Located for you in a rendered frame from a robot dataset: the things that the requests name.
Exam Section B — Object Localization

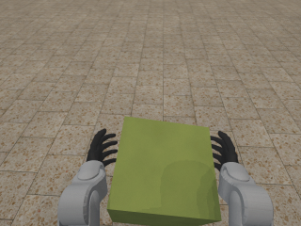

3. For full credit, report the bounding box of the left robot forearm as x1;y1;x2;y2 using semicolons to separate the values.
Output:
57;160;108;226

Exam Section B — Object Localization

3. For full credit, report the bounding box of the robot right hand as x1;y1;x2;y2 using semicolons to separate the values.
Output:
210;131;239;171

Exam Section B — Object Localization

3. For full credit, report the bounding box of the right robot forearm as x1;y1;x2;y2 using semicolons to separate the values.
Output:
217;162;274;226

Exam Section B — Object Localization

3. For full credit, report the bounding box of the carton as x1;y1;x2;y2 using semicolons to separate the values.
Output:
106;116;222;226

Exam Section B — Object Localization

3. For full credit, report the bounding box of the robot left hand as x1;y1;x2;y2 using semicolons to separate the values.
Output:
86;128;118;167

